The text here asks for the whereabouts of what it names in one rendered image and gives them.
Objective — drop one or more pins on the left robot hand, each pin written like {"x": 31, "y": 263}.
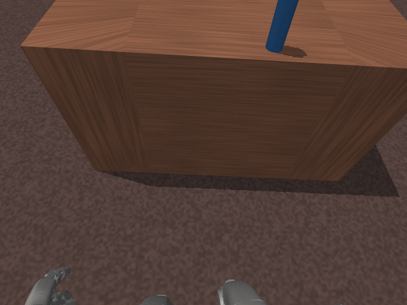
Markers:
{"x": 44, "y": 289}

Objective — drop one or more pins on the bottle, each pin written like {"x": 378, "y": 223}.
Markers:
{"x": 281, "y": 22}

